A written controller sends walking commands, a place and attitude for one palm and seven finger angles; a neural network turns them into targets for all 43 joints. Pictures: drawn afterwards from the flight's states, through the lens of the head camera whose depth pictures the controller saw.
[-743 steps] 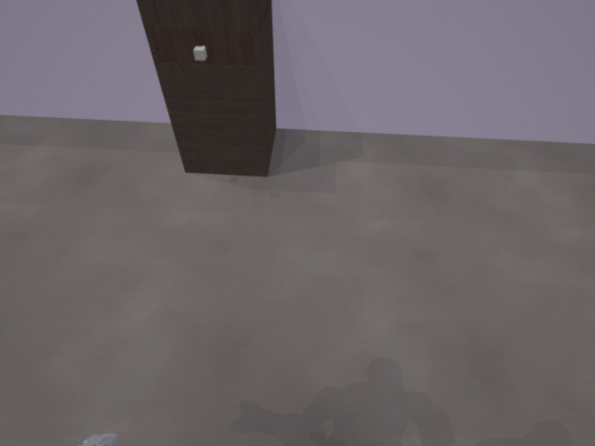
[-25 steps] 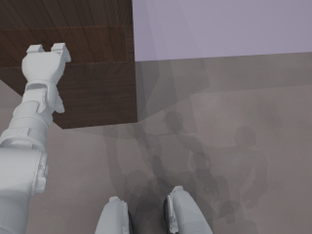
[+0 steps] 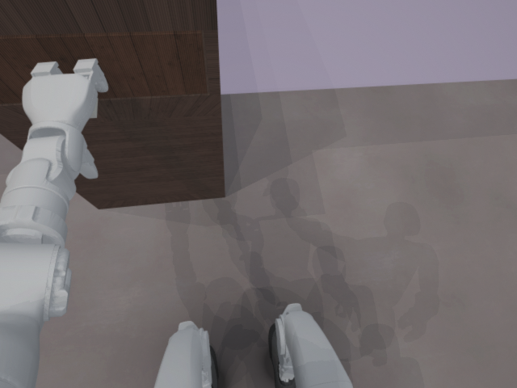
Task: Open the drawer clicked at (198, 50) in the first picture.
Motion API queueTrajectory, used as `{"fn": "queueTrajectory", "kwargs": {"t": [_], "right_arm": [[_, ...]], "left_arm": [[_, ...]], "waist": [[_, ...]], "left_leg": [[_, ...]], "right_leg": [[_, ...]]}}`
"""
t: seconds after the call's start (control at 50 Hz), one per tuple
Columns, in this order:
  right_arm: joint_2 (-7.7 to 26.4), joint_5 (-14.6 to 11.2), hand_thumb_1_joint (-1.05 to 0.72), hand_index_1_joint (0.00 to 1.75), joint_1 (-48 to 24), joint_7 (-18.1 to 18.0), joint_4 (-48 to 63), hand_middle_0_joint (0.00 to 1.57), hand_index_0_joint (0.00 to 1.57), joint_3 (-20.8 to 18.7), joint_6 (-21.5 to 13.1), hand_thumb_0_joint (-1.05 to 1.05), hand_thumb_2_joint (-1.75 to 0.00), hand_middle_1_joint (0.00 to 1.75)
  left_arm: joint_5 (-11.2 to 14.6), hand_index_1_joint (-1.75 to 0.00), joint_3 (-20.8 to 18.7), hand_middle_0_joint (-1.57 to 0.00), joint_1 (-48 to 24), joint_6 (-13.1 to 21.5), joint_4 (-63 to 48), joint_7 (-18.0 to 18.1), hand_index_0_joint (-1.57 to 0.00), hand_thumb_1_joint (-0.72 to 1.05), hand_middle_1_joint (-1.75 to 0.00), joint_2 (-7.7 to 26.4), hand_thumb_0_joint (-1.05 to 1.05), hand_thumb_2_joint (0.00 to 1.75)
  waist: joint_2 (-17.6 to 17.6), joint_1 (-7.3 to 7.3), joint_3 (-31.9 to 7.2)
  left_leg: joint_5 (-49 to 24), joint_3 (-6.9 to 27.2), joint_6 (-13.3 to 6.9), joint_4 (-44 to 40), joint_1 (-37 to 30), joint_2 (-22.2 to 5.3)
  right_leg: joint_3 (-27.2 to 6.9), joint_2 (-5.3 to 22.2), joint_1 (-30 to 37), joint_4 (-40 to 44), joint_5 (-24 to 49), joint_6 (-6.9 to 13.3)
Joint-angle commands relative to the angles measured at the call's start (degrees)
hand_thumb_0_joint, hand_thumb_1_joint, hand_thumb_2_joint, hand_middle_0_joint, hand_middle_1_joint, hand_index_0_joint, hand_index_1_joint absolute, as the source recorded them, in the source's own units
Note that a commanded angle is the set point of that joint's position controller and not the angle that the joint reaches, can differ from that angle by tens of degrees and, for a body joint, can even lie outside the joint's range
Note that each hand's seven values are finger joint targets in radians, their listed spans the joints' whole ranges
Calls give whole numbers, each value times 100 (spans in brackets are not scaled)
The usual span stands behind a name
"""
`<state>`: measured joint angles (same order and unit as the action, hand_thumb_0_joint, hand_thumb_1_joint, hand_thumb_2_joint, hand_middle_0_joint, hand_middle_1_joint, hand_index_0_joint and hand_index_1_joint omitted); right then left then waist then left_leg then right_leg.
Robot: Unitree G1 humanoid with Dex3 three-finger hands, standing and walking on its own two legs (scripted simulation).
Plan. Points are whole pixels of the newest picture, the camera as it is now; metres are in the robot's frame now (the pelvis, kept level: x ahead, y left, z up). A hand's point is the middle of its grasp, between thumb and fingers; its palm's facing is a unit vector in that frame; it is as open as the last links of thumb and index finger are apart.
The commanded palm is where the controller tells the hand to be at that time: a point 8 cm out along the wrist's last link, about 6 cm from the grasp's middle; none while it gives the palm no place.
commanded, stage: close the thumb around the handle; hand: left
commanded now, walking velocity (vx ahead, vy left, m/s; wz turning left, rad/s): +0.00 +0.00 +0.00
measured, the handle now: (80, 91) +0.58 +0.23 +0.00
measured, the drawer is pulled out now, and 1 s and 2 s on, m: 0.00 0.01 0.13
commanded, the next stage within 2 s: pull the drawer open in 0.68 s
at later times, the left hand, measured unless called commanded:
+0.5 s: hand (85, 121) +0.53 +0.22 -0.02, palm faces -0.08 -0.03 -1.00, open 7.2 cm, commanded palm +0.52 +0.21 +0.03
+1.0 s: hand (85, 126) +0.53 +0.22 -0.02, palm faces -0.08 -0.04 -1.00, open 6.9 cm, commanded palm +0.49 +0.21 +0.03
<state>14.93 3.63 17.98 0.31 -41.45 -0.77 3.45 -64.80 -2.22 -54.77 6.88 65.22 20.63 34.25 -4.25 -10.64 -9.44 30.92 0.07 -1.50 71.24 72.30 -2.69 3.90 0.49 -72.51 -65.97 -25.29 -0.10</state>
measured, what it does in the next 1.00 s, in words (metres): stands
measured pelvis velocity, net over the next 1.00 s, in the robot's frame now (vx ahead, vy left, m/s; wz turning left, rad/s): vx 0.02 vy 0.00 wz -0.01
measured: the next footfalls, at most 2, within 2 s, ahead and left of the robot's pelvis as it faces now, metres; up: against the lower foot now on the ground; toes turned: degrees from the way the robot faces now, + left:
none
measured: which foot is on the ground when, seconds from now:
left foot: down 0.00-1.00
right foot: down 0.00-1.00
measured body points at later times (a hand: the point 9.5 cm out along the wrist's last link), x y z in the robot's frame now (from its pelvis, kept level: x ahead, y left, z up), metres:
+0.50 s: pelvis +0.01 +0.00 +0.00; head +0.18 +0.01 +0.42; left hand +0.53 +0.22 +0.04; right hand +0.00 -0.27 -0.12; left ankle +0.01 +0.10 -0.62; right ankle +0.04 -0.13 -0.62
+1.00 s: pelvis +0.02 +0.00 +0.01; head +0.19 +0.00 +0.43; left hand +0.53 +0.22 +0.03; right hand +0.01 -0.27 -0.12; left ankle +0.01 +0.10 -0.62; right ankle +0.04 -0.13 -0.62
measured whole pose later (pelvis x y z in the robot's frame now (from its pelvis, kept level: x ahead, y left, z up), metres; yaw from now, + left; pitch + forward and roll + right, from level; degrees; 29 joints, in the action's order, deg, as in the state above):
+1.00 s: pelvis +0.02 +0.00 +0.01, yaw -1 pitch +31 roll -3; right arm 15.1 3.8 17.4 1.0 -41.8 -2.0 4.6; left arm -64.0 -3.0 -47.8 5.5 60.2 23.0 31.0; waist -4.3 -8.9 -9.1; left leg 31.4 -1.1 -1.3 67.7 67.4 -2.9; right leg 2.6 0.0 -68.6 -63.3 -25.8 -0.2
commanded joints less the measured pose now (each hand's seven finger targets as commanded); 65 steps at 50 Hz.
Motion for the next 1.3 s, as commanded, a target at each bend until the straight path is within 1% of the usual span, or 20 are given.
{"fn": "queueTrajectory", "kwargs": {"t": [0.0,0.1,0.12,0.18,0.3,0.38,0.46,0.5,0.56,0.6,0.66,0.7,0.76,0.82,0.9,0.96,1.06,1.2,1.26,1.28], "right_arm": [[1055,29,-90,30,1210,-60,66,20,20,-379,6,0,-90,30],[1063,35,-90,30,1239,-38,36,20,20,-412,26,0,-90,30],[1059,26,-90,30,1222,-33,19,20,20,-401,37,0,-90,30],[1069,10,-90,30,1221,-53,39,20,20,-382,58,0,-90,30],[1016,28,-90,30,1261,-49,39,20,20,-432,47,0,-90,30],[1031,34,-90,30,1230,-59,25,20,20,-385,74,0,-90,30],[1022,48,-90,30,1191,-33,52,20,20,-404,74,0,-90,30],[1015,39,-90,30,1185,-36,56,20,20,-405,79,0,-90,30],[1029,43,-90,30,1198,-42,27,20,20,-420,60,0,-90,30],[1036,40,-90,30,1187,-45,26,20,20,-423,54,0,-90,30],[1013,45,-90,30,1190,-48,19,20,20,-436,35,0,-90,30],[1020,37,-90,30,1184,-43,9,20,20,-432,40,0,-90,30],[1033,44,-90,30,1161,-40,2,20,20,-415,52,0,-90,30],[993,38,-90,30,1108,-19,40,20,20,-439,60,0,-90,30],[992,29,-90,30,1078,-9,85,20,20,-456,88,0,-90,30],[977,34,-90,30,1057,9,100,20,20,-490,112,0,-90,30],[956,38,-90,30,951,35,136,20,20,-523,184,0,-90,30],[910,44,-90,30,758,40,136,20,20,-560,277,0,-90,30],[881,53,-90,30,687,49,184,20,20,-576,318,0,-90,30],[857,44,-90,30,647,49,187,20,20,-589,336,0,-90,30]], "left_arm": [[1,-121,-297,-31,-2305,-20,-1012,366,-31,-39,-121,1452,0,35],[-10,-124,-240,-33,-2389,-138,-1072,432,-33,-11,-124,1336,0,47],[25,-125,-277,-33,-2334,-175,-964,410,-33,-5,-125,1358,0,49],[6,-127,-190,-34,-2440,-225,-973,357,-34,12,-127,1367,0,56],[24,-130,-77,-37,-2281,-155,-1127,295,-37,45,-130,1046,0,71],[34,-133,-229,-38,-2206,-132,-1025,356,-38,68,-133,1242,0,80],[-12,-135,-213,-40,-2122,-123,-1133,445,-40,90,-135,1183,0,90],[8,-135,-233,-40,-2135,-129,-1152,465,-40,90,-135,1196,0,90],[36,-135,-223,-40,-2220,-134,-1161,470,-40,90,-135,1208,0,90],[69,-135,-243,-40,-2231,-147,-1185,478,-40,90,-135,1218,0,90],[62,-135,-238,-40,-2188,-104,-1280,480,-40,90,-135,1187,0,90],[89,-135,-283,-40,-2064,-116,-1200,485,-40,90,-135,1217,0,90],[102,-135,-395,-40,-1958,-80,-1236,472,-40,90,-135,1368,0,90],[118,-135,-278,-40,-1645,-62,-1284,472,-40,90,-135,1055,0,90],[146,-135,-378,-40,-1166,-32,-1457,491,-40,90,-135,1079,0,90],[165,-135,-404,-40,-779,-3,-1665,536,-40,90,-135,939,0,90],[206,-135,-449,-40,-7,-11,-1893,642,-40,90,-135,720,0,90],[114,-135,-260,-40,414,-131,-1977,885,-40,90,-135,290,0,90],[79,-135,-243,-40,665,-158,-2204,976,-40,90,-135,158,0,90],[69,-135,-168,-40,724,-198,-2152,993,-40,90,-135,30,0,90]], "waist": [[-559,-92,-3208],[-699,-103,-3420],[-541,-110,-3360],[-601,-127,-3264],[-718,-112,-3482],[-444,-95,-3127],[-668,-19,-3294],[-450,-63,-3253],[-604,-60,-3381],[-489,-78,-3365],[-646,-27,-3507],[-456,-26,-3426],[-534,45,-3474],[-575,114,-3414],[-390,259,-3488],[-445,373,-3528],[-177,525,-3397],[34,539,-2964],[-185,662,-3162],[-39,613,-2988]], "left_leg": [[-2487,243,-90,-652,-2296,238],[-2761,301,-41,-672,-2618,216],[-2813,295,-56,-660,-2577,216],[-2613,287,-61,-721,-2504,229],[-3044,343,-13,-715,-2903,192],[-2764,275,-65,-757,-2533,208],[-2934,272,-33,-757,-2705,207],[-2836,251,-57,-749,-2593,207],[-2881,263,-45,-751,-2674,216],[-2776,233,-70,-759,-2611,229],[-2929,227,-57,-756,-2727,233],[-2909,210,-72,-763,-2650,230],[-2974,202,-66,-766,-2670,237],[-3092,198,-42,-832,-2791,226],[-3158,149,-57,-879,-2792,222],[-3485,135,-36,-922,-3026,197],[-3723,76,-42,-1057,-3085,188],[-3604,0,-37,-1198,-3073,205],[-4038,48,5,-1231,-3436,181],[-3990,28,-1,-1236,-3418,177]], "right_leg": [[-58,-305,1707,582,1672,202],[-20,-310,1649,573,1758,204],[-25,-314,1687,568,1820,197],[-31,-306,1696,630,1694,199],[0,-311,1652,622,1865,204],[-33,-310,1784,663,1836,196],[-24,-308,1786,618,1920,212],[-46,-316,1884,646,1943,195],[-53,-305,1889,626,1963,198],[-72,-305,1971,680,1955,183],[-83,-298,2013,658,2081,191],[-89,-299,2106,687,2126,180],[-100,-300,2154,662,2200,190],[-77,-298,2138,669,2220,198],[-99,-294,2437,707,2433,191],[-99,-286,2507,719,2621,192],[-120,-263,2838,805,2918,187],[-110,-246,2884,916,2903,196],[-90,-242,2859,881,2956,212],[-83,-253,2838,935,2943,207]]}}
